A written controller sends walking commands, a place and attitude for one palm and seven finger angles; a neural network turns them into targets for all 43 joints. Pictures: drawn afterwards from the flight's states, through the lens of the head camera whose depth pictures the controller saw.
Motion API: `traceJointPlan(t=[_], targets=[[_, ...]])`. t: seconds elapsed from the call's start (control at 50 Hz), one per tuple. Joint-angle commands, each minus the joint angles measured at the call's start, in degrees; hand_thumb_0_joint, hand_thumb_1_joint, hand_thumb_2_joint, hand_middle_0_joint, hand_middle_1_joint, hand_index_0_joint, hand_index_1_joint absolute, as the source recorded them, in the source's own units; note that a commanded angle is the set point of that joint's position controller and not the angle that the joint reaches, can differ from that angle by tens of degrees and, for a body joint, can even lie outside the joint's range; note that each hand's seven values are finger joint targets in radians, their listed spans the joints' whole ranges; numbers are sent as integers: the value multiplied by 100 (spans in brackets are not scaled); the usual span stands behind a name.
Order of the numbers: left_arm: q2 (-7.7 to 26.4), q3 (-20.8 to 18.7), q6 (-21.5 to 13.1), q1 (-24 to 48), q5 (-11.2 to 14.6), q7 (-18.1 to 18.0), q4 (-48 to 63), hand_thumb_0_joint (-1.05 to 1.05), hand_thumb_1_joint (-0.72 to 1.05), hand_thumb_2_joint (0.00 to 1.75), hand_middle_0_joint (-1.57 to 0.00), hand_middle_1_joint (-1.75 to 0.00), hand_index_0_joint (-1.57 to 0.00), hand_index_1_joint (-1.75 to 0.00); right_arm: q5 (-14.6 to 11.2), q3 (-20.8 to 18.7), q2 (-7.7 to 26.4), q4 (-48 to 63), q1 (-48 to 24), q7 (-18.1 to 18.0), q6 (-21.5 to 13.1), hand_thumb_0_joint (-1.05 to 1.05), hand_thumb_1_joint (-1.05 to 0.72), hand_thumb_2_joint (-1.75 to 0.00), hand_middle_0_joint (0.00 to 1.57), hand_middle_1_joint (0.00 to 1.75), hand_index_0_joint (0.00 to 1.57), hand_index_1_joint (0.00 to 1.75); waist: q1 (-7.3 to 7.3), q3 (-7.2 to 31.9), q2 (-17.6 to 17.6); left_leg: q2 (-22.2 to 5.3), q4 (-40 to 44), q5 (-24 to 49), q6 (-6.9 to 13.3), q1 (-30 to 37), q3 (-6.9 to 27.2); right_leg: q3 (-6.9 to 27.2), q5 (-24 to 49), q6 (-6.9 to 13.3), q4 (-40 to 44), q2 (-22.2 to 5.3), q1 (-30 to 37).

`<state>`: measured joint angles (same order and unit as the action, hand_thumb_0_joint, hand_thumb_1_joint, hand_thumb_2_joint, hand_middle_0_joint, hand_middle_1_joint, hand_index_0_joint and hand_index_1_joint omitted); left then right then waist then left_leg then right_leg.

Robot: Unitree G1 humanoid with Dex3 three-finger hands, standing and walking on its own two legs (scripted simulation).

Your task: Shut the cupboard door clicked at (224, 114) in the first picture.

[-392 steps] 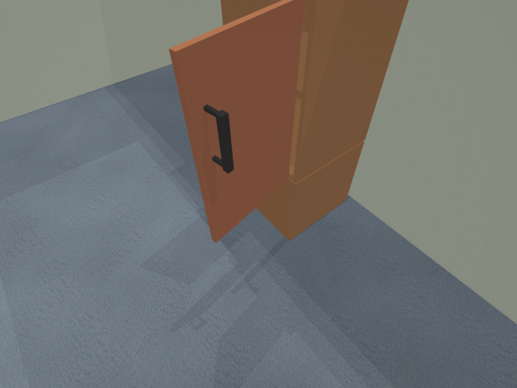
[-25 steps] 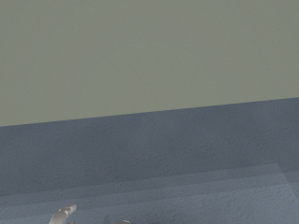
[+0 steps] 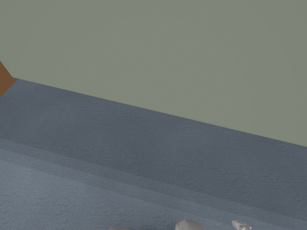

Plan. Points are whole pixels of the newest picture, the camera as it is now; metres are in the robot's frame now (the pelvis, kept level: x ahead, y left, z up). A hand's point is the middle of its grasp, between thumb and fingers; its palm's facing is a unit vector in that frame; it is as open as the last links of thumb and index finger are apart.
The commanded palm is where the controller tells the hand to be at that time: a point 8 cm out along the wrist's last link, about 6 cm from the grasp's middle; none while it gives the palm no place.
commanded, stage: walk to a spot facing it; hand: left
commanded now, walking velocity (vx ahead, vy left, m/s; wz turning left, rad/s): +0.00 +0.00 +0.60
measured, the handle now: out of the picture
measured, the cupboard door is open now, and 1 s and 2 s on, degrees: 100 100 100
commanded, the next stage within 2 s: none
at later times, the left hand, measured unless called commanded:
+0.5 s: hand out of the picture +0.01 +0.16 -0.15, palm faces +0.36 -0.91 -0.22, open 7.3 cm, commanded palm none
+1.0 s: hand (46, 213) +0.16 +0.31 -0.15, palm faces +0.52 -0.84 -0.16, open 7.4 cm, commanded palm none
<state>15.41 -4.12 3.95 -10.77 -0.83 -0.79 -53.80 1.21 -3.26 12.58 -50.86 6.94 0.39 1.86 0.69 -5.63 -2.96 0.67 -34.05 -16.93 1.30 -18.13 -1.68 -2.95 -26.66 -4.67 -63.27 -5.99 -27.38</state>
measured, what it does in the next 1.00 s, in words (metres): walks ahead, turning left: right foot, then left foot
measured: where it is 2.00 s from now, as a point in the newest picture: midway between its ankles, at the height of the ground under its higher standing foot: (101, 157)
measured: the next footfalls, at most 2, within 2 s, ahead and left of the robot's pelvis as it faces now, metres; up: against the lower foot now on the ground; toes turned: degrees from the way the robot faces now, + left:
right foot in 0.22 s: +0.07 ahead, -0.16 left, +0.00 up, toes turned +5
left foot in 0.66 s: +0.09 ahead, +0.15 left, +0.00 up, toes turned +34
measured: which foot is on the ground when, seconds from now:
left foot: down 0.00-0.22, up 0.24-0.64, down 0.66-1.00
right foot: up 0.00-0.20, down 0.22-0.66, up 0.68-1.00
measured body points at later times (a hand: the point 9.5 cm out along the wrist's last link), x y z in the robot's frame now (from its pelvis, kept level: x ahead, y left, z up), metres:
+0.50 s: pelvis +0.03 -0.03 +0.02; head +0.08 -0.02 +0.46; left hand -0.01 +0.21 -0.13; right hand +0.19 -0.26 -0.13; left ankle +0.01 +0.11 -0.66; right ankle +0.03 -0.16 -0.73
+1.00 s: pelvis +0.16 +0.10 +0.02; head +0.18 +0.13 +0.46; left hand +0.13 +0.36 -0.13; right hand +0.29 -0.11 -0.13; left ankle +0.06 +0.13 -0.73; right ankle +0.33 +0.01 -0.66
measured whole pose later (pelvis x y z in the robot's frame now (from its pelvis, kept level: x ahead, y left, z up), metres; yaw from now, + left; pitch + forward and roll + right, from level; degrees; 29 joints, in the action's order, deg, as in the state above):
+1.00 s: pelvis +0.16 +0.10 +0.02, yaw +32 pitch +0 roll +0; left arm 12.4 -2.8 -0.1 -5.8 -1.3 1.8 -54.8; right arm 0.9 -1.8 9.4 -59.3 18.1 -0.4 -3.3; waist -0.5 -4.1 -2.6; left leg 2.6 -17.0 -15.5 3.6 -2.1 -2.6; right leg -2.5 -6.6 -4.4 -54.3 -7.7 -36.7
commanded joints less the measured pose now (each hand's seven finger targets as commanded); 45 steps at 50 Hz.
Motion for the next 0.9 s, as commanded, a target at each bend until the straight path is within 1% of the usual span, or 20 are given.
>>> traceJointPlan(t=[0.0,0.1,0.16,0.18,0.2,0.22,0.24,0.26,0.3,0.38,0.54,0.58,0.6,0.62,0.64,0.66,0.7,0.74,0.82,0.88], targets=[[301,-81,-212,203,-1,31,611,0,90,90,-20,-30,-20,-30,20,-271,1184,220,349,-130,-108,0,-90,-90,20,30,20,30,-187,882,911,-1455,1341,2599,778,1047,1529,305,260,-17,240,43,-360],[236,-58,-235,236,17,20,707,0,90,90,-20,-30,-20,-30,51,-341,1247,218,218,-82,-18,0,-90,-90,20,30,20,30,-179,737,1218,-1274,1293,1887,726,491,1802,97,198,49,1767,376,541],[340,-110,-328,-380,30,3,586,0,90,90,-20,-30,-20,-30,4,-361,1165,331,-78,-61,37,0,-90,-90,20,30,20,30,138,841,1021,-953,860,930,457,-434,1848,5,1070,108,3358,489,2029],[671,-207,-395,-697,-38,-22,547,0,90,90,-20,-30,-20,-30,-33,-331,906,410,-94,-31,44,0,-90,-90,20,30,20,30,317,908,106,-427,139,-500,143,-1292,1463,704,389,270,4405,-194,2879],[1191,-310,-437,-894,-130,-47,529,0,90,90,-20,-30,-20,-30,-55,-250,516,567,-154,17,19,0,-90,-90,20,30,20,30,477,804,-1646,399,-1528,-1760,-333,-2325,349,2648,-664,916,5281,-1832,3182],[1213,-239,-389,-668,-46,-43,647,0,90,90,-20,-30,-20,-30,35,-282,750,635,-306,66,22,0,-90,-90,20,30,20,30,392,456,-1206,87,-2769,-1704,-291,-2166,513,2638,-915,1217,5510,-2212,2173],[974,-257,-432,-426,-39,-83,698,0,90,90,-20,-30,-20,-30,36,-335,743,561,-239,73,70,0,-90,-90,20,30,20,30,188,500,-1263,-124,-3388,-1373,-298,-2161,623,2723,-1224,1186,5538,-2056,1942],[755,-170,-475,-98,-25,-66,724,0,90,90,-20,-30,-20,-30,68,-339,808,402,-222,131,90,0,-90,-90,20,30,20,30,38,132,-1239,-345,-3736,-826,-339,-2189,578,2033,-929,1027,5517,-1731,1650],[458,-80,-605,25,-9,-27,684,0,90,90,-20,-30,-20,-30,67,-300,629,244,-51,225,104,0,-90,-90,20,30,20,30,-127,175,-865,-466,-3714,-134,-468,-1991,298,749,349,849,5326,-1315,1683],[504,-111,-733,-612,-42,-14,331,0,90,90,-20,-30,-20,-30,33,-236,374,236,-356,305,67,0,-90,-90,20,30,20,30,114,277,-460,-499,-2674,-23,-525,-2057,-55,121,1207,889,5252,-1381,2522],[672,-181,-765,-1178,-114,67,-137,0,90,90,-20,-30,-20,-30,-2,-54,199,436,-950,357,-160,0,-90,-90,20,30,20,30,362,359,-783,-379,-463,-525,-239,-1149,-613,-433,2461,909,4655,-1754,2902],[822,-203,-763,-927,-76,102,-131,0,90,90,-20,-30,-20,-30,20,-68,335,292,-317,302,-232,0,-90,-90,20,30,20,30,-48,555,-642,-58,150,-246,-108,27,-987,-901,2977,736,3974,-1614,2433],[801,-203,-755,-818,-37,130,-98,0,90,90,-20,-30,-20,-30,55,-141,563,106,379,247,-274,0,-90,-90,20,30,20,30,-419,884,-285,25,640,-12,14,1317,-999,-1249,3218,540,2852,-1415,1805],[473,-149,-740,-794,-10,201,64,0,90,90,-20,-30,-20,-30,93,-320,1252,-98,1271,156,-311,0,-90,-90,20,30,20,30,-871,1441,1076,-1062,957,-429,491,2891,647,-1446,1977,201,1051,-878,341],[232,-29,-744,-160,-13,258,516,0,90,90,-20,-30,-20,-30,78,-453,1812,-200,2005,66,-330,0,-90,-90,20,30,20,30,-1179,1575,1980,-2450,1566,142,1076,3569,2813,-911,-583,-29,-458,-193,-1469],[370,-67,-715,402,-49,196,624,0,90,90,-20,-30,-20,-30,31,-443,1841,-381,2036,-4,-324,0,-90,-90,20,30,20,30,-1170,1382,1145,-2645,1731,269,1170,3037,2967,-71,-434,129,-1058,-276,-1745],[207,-69,-649,295,-43,189,360,0,90,90,-20,-30,-20,-30,14,-282,1322,-164,1184,-100,-405,0,-90,-90,20,30,20,30,-638,635,1042,-2189,1948,587,909,1774,2108,283,526,110,-1178,-518,-1598],[147,-60,-566,-196,-89,260,64,0,90,90,-20,-30,-20,-30,-2,-149,936,-137,790,-113,-528,0,-90,-90,20,30,20,30,-244,522,1118,-1692,2042,1143,679,1439,1229,239,1066,70,-742,-482,-1137],[51,-5,-504,-149,-83,258,23,0,90,90,-20,-30,-20,-30,-47,-82,747,-360,1052,-113,-617,0,-90,-90,20,30,20,30,-114,417,678,-1438,2175,2273,758,1530,789,144,1613,12,-203,-299,-1170],[15,23,-503,231,-80,264,150,0,90,90,-20,-30,-20,-30,-52,-69,588,-523,1268,-122,-629,0,-90,-90,20,30,20,30,-135,263,736,-1338,2267,2457,782,1612,688,113,1966,1,333,-271,-1305]])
